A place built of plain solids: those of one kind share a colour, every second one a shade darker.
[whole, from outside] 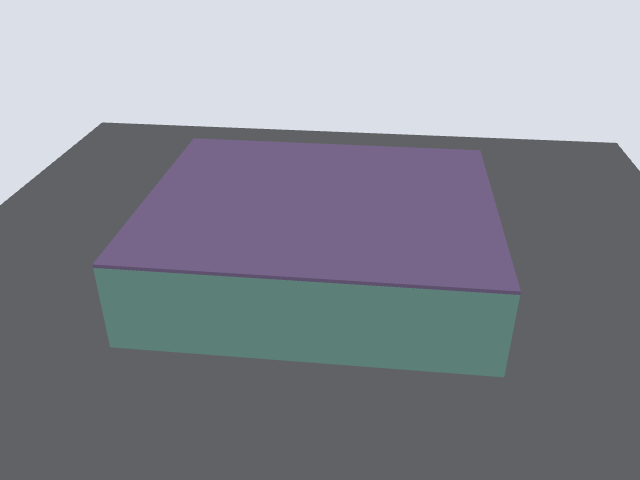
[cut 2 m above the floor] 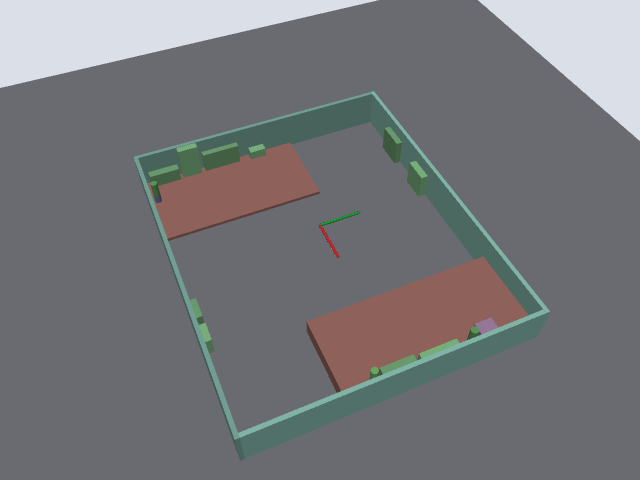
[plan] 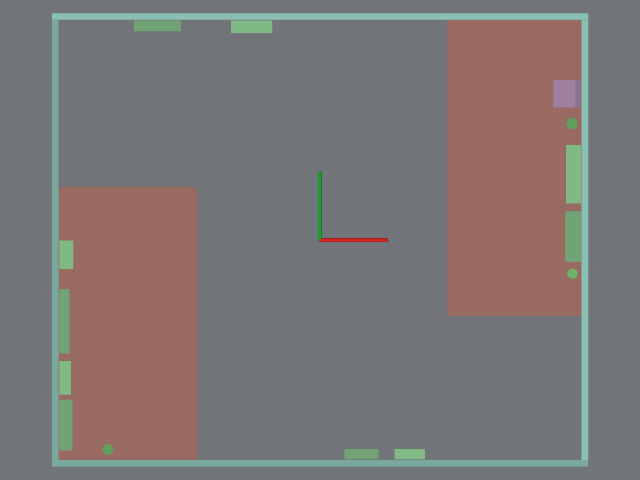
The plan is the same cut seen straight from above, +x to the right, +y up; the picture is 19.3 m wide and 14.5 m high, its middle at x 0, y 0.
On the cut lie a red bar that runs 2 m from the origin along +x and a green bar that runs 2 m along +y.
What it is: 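A loft; one open main floor with 2 platforms, their free sides bare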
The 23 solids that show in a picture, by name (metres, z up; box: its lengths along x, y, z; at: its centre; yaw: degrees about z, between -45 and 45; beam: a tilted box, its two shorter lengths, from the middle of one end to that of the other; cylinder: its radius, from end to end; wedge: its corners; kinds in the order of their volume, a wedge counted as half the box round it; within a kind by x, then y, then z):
{
 "wall_1": {"box": [0.2, 13.3, 4.0], "at": [-8.0, 0.0, 1.95]},
 "wall_2": {"box": [16.2, 0.2, 4.0], "at": [0.0, -6.75, 1.95]},
 "wall_3": {"box": [16.2, 0.2, 4.0], "at": [0.0, 6.75, 1.95]},
 "wall_4": {"box": [0.2, 13.3, 4.0], "at": [8.0, 0.0, 1.95]},
 "floor_1": {"box": [4.2, 8.25, 0.22], "at": [-5.8, -2.52, 0.06]},
 "floor_2": {"box": [4.07, 8.95, 0.89], "at": [5.87, 2.17, 0.4]},
 "roof_1": {"box": [16.2, 13.7, 0.16], "at": [0.0, 0.0, 4.03]},
 "case_1": {"box": [0.32, 1.95, 1.11], "at": [-7.72, -2.46, 0.73]},
 "case_2": {"box": [0.36, 1.03, 2.06], "at": [-7.7, -4.17, 1.2]},
 "case_3": {"box": [0.41, 1.54, 0.75], "at": [-7.68, -5.59, 0.55]},
 "case_4": {"box": [0.43, 0.86, 0.49], "at": [-7.67, -0.45, 0.42]},
 "case_5": {"box": [1.42, 0.33, 1.44], "at": [-4.91, 6.47, 0.67]},
 "case_6": {"box": [1.25, 0.37, 1.4], "at": [-2.06, 6.44, 0.65]},
 "case_7": {"box": [1.03, 0.31, 0.86], "at": [1.25, -6.47, 0.38]},
 "case_8": {"box": [0.92, 0.32, 1.03], "at": [2.71, -6.47, 0.47]},
 "case_9": {"box": [0.48, 1.53, 0.73], "at": [7.64, 0.1, 1.2]},
 "case_10": {"box": [0.45, 1.77, 0.65], "at": [7.66, 1.98, 1.17]},
 "chair_1": {"box": [0.66, 0.84, 0.48], "at": [7.38, 4.42, 1.08]},
 "chair_2": {"box": [0.17, 0.84, 0.71], "at": [7.8, 4.42, 1.2]},
 "bush_1": {"cylinder": 0.17, "from": [-6.41, -6.33, 0.65], "to": [-6.41, -6.33, 1.44]},
 "bush_2": {"cylinder": 0.17, "from": [7.61, 3.52, 1.41], "to": [7.61, 3.52, 2.29]},
 "bush_3": {"cylinder": 0.16, "from": [7.63, -1.02, 1.3], "to": [7.63, -1.02, 2.53]},
 "pot_1": {"cylinder": 0.17, "from": [-6.41, -6.33, 0.17], "to": [-6.41, -6.33, 0.65]}
}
